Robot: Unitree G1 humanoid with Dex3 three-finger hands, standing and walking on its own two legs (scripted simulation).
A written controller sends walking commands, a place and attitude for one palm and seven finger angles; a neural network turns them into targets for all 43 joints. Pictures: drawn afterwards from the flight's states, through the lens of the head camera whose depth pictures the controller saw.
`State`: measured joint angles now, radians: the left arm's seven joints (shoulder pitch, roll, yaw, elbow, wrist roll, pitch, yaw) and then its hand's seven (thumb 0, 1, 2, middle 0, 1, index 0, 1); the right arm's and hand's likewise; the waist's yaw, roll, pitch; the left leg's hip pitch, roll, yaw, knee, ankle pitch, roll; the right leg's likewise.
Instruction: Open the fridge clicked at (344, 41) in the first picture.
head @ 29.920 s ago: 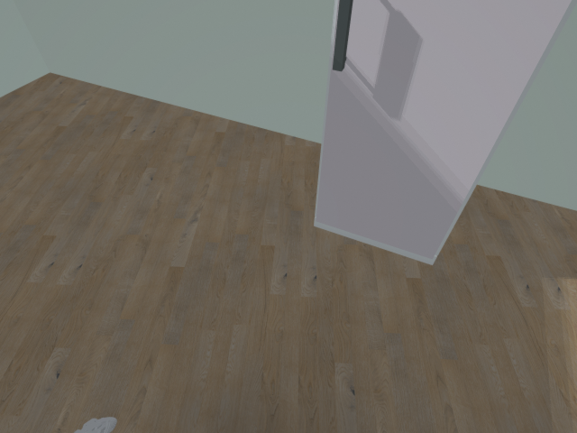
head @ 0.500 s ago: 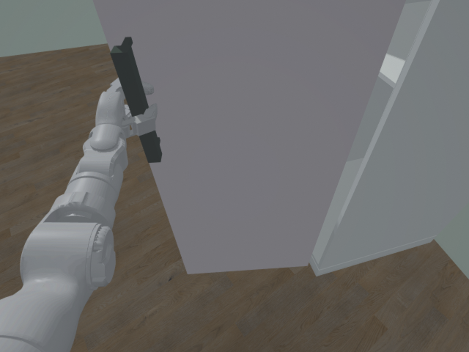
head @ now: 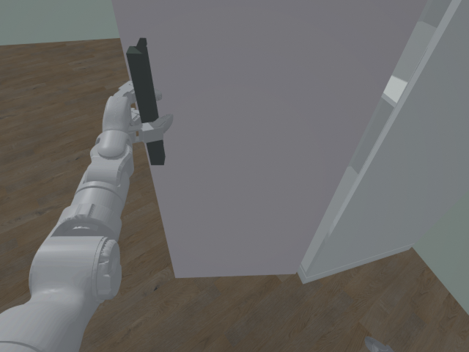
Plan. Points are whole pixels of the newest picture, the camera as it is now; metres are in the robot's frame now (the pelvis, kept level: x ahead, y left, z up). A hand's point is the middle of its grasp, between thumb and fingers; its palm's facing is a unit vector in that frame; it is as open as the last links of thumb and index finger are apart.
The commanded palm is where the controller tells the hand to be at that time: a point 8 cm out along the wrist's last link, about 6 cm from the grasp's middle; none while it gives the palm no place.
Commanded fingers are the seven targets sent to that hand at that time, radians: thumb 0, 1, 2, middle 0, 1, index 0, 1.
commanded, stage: loosen the grip on the handle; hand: left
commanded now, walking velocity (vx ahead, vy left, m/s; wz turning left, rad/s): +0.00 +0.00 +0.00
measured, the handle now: (151, 107) +0.51 +0.16 +0.17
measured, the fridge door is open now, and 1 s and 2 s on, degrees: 75 74 74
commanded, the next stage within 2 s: slip the hand off the handle in 0.38 s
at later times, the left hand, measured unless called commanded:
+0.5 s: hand (156, 131) +0.47 +0.15 +0.14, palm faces +0.14 -0.98 -0.10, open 14.1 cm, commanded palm +0.44 +0.20 +0.14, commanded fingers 0.00 -0.55 0.20 -0.25 -1.15 -0.25 -1.15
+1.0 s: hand (111, 135) +0.47 +0.23 +0.13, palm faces +0.14 -0.99 -0.10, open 14.6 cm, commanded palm +0.44 +0.27 +0.14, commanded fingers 0.00 -0.55 0.20 -0.25 -1.15 -0.25 -1.15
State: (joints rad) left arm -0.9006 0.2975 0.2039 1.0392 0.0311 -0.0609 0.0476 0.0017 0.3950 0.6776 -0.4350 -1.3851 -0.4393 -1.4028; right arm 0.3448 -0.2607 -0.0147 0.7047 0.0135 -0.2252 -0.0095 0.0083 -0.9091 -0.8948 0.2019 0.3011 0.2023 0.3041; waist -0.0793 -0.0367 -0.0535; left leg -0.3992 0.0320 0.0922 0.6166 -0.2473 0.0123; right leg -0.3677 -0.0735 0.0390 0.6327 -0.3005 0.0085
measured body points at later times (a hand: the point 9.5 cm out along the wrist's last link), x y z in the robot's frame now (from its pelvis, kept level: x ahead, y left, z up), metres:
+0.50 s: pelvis +0.03 -0.03 +0.00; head +0.05 -0.03 +0.45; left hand +0.46 +0.20 +0.15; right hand +0.14 -0.29 -0.10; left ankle +0.05 +0.11 -0.72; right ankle +0.02 -0.17 -0.72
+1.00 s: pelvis +0.03 -0.04 +0.00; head +0.08 -0.03 +0.45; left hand +0.45 +0.28 +0.14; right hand +0.10 -0.32 -0.11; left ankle +0.05 +0.11 -0.72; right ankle +0.02 -0.17 -0.72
